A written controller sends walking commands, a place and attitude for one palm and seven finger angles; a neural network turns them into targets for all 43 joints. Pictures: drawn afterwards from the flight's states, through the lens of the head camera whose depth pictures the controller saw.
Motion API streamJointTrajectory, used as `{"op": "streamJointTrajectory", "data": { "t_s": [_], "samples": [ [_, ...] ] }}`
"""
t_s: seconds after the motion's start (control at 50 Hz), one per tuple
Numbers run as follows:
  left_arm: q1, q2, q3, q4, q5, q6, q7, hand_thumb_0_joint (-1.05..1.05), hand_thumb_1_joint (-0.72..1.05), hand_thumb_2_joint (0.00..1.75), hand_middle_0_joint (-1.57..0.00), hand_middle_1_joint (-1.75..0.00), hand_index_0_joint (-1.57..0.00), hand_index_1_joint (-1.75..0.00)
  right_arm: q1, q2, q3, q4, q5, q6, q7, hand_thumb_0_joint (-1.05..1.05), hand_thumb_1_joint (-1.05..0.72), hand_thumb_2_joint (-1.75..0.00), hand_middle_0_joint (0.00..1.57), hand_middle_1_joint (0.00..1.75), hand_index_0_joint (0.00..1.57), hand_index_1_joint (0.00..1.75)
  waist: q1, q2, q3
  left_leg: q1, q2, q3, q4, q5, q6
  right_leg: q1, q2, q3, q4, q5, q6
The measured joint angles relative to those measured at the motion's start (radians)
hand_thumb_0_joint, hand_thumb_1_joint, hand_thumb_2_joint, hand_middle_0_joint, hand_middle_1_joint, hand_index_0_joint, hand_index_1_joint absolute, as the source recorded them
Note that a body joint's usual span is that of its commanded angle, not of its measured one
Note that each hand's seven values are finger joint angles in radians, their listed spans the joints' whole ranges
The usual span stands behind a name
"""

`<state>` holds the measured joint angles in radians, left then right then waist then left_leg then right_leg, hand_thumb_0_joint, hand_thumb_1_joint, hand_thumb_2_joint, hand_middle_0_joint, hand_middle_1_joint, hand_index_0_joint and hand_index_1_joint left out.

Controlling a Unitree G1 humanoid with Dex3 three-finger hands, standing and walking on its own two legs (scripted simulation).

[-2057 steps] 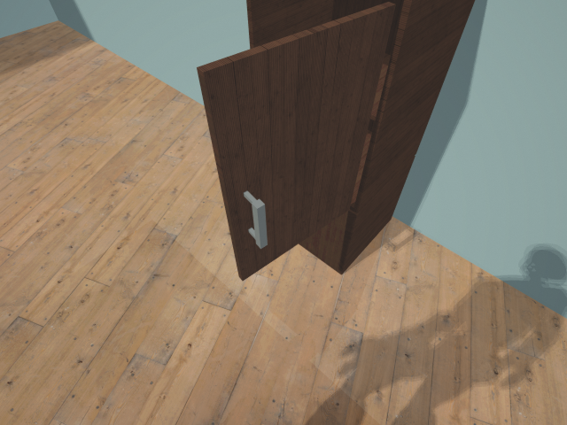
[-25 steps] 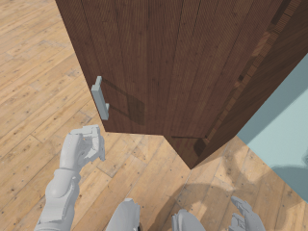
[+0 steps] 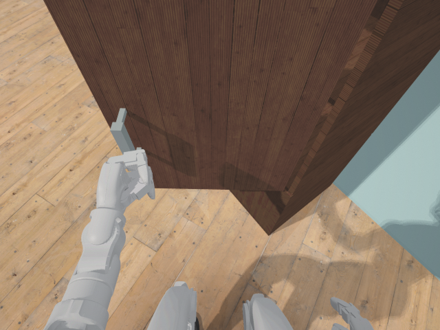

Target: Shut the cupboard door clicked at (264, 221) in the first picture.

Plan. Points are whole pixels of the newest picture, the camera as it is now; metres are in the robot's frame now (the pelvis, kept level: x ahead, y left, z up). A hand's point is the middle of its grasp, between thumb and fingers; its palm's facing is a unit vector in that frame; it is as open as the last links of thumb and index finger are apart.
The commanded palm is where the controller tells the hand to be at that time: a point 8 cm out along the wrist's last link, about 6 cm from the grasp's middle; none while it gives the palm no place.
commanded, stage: bring the fist close to the handle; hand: left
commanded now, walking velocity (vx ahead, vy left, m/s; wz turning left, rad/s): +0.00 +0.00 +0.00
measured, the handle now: (129, 141) +0.46 +0.20 +0.03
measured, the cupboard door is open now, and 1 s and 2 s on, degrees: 52 44 31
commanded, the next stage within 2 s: push the door shut along its arc in 0.22 s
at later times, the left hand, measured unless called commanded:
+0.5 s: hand (152, 179) +0.38 +0.14 +0.03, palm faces -0.04 -1.00 -0.06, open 3.1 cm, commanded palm +0.37 +0.19 +0.03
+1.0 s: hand (153, 148) +0.44 +0.14 +0.03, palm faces -0.17 -0.99 -0.05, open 3.1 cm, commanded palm +0.44 +0.17 +0.03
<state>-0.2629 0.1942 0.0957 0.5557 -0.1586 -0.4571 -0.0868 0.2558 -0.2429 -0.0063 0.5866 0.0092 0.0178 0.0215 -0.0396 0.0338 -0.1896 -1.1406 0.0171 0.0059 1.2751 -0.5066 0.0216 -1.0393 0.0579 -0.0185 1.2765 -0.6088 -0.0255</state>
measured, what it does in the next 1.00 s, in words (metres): stands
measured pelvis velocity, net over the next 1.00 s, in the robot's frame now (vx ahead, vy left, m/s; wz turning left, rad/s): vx -0.02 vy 0.01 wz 0.00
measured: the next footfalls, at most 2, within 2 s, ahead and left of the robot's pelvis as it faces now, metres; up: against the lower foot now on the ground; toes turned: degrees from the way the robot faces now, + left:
none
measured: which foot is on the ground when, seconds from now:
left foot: down 0.00-1.00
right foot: down 0.00-1.00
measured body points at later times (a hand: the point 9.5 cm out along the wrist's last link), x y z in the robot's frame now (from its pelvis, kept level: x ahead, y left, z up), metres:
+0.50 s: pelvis -0.01 +0.00 +0.00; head +0.09 +0.00 +0.44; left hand +0.37 +0.19 +0.03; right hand +0.13 -0.26 -0.12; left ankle +0.05 +0.11 -0.62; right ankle +0.00 -0.11 -0.62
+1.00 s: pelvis -0.02 +0.01 -0.02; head +0.10 +0.02 +0.41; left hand +0.45 +0.20 +0.04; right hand +0.05 -0.26 -0.14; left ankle +0.05 +0.11 -0.62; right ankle +0.00 -0.11 -0.62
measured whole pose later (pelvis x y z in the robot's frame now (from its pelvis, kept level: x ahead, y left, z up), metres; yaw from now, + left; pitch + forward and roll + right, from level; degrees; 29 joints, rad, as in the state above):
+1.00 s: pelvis -0.02 +0.01 -0.02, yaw +0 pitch +24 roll -4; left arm -0.75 0.33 0.17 1.04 -0.15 -0.48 -0.27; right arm 0.30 -0.27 0.00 0.66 0.02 0.02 0.02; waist -0.10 0.05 -0.18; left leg -1.29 0.01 -0.02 1.35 -0.49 0.03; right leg -1.16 0.06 -0.05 1.34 -0.60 -0.02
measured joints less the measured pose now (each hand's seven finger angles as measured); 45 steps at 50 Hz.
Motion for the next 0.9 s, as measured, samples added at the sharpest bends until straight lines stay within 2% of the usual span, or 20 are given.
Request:
{"op": "streamJointTrajectory", "data": {
  "t_s": [0.2,0.4,0.48,0.76,0.9],
  "samples": [
    [0.011,0.001,-0.009,0.01,-0.008,-0.043,-0.016,0.02,0.9,0.9,-1.3,-1.5,-1.3,-1.5,-0.002,-0.013,-0.012,0.019,0.001,-0.002,-0.007,0.01,-0.91,-0.9,0.2,0.3,0.2,0.3,0.007,-0.003,0.007,-0.005,-0.003,-0.008,0.001,0.004,-0.005,-0.003,-0.002,-0.008,0.004,-0.001,-0.005],
    [-0.015,-0.005,-0.014,0.034,0.01,-0.039,-0.004,0.02,0.9,0.9,-1.3,-1.5,-1.3,-1.5,-0.03,-0.009,-0.008,0.007,0.001,0.0,-0.008,0.01,-0.91,-0.9,0.2,0.3,0.2,0.3,0.004,-0.003,0.007,-0.005,-0.002,-0.006,0.0,0.007,-0.006,-0.006,-0.002,-0.007,0.006,0.002,-0.006],
    [-0.074,0.017,-0.001,0.096,0.017,-0.044,-0.022,0.02,0.9,0.9,-1.3,-1.5,-1.3,-1.5,-0.036,-0.006,0.0,0.011,0.001,-0.004,-0.013,0.01,-0.91,-0.9,0.2,0.3,0.2,0.3,0.0,-0.004,0.008,-0.018,-0.003,-0.011,0.009,0.008,-0.007,-0.017,-0.002,-0.012,0.014,0.001,-0.007],
    [-0.287,0.07,0.045,0.29,-0.001,-0.031,-0.12,0.02,0.9,0.9,-1.31,-1.5,-1.3,-1.5,0.01,-0.019,-0.001,0.045,0.009,0.001,-0.011,0.01,-0.91,-0.9,0.2,0.3,0.2,0.3,-0.019,0.007,0.007,-0.071,-0.004,-0.018,0.039,0.006,-0.001,-0.062,-0.002,-0.02,0.035,0.001,-0.002],
    [-0.406,0.11,0.067,0.407,0.005,-0.032,-0.163,0.02,0.9,0.9,-1.31,-1.5,-1.3,-1.5,0.03,-0.024,0.002,0.064,0.01,0.004,-0.01,0.01,-0.91,-0.9,0.2,0.3,0.2,0.3,-0.039,0.009,0.01,-0.11,-0.004,-0.024,0.061,0.01,0.004,-0.095,-0.002,-0.027,0.05,0.005,0.001]
  ]
}}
